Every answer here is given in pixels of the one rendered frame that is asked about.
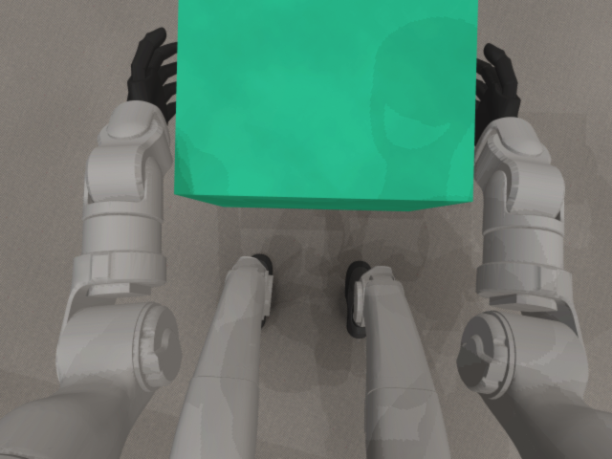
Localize robot left thigh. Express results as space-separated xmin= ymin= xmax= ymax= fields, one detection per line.
xmin=169 ymin=266 xmax=273 ymax=459

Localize left robot hand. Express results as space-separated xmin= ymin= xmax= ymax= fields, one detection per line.
xmin=127 ymin=27 xmax=178 ymax=125

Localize robot right thigh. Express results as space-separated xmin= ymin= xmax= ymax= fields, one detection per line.
xmin=354 ymin=275 xmax=451 ymax=459

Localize robot right forearm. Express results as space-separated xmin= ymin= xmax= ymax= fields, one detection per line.
xmin=473 ymin=117 xmax=588 ymax=392

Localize right robot upper arm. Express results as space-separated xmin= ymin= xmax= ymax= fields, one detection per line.
xmin=456 ymin=311 xmax=612 ymax=459

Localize robot left forearm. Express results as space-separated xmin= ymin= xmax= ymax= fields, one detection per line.
xmin=55 ymin=100 xmax=173 ymax=382

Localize carton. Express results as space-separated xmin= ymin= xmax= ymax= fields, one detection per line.
xmin=174 ymin=0 xmax=478 ymax=211

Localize robot thigh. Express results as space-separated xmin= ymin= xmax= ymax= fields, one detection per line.
xmin=354 ymin=275 xmax=451 ymax=459
xmin=169 ymin=266 xmax=273 ymax=459

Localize right robot hand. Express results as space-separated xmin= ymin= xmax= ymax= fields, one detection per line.
xmin=474 ymin=43 xmax=521 ymax=146

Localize left robot upper arm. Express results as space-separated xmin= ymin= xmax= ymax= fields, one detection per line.
xmin=0 ymin=301 xmax=183 ymax=459

